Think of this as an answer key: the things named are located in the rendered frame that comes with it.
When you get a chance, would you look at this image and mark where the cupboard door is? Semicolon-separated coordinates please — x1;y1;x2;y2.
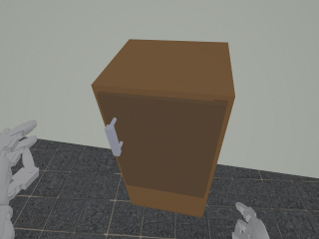
97;91;226;198

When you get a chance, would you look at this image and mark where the robot right hand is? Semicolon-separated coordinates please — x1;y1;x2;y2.
231;201;270;239

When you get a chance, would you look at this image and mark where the robot left forearm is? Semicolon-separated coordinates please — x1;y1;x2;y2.
0;204;15;239

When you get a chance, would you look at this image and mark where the robot left hand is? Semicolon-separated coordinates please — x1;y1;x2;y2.
0;119;39;205

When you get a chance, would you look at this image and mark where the handle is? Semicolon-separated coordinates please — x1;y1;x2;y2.
105;118;123;156

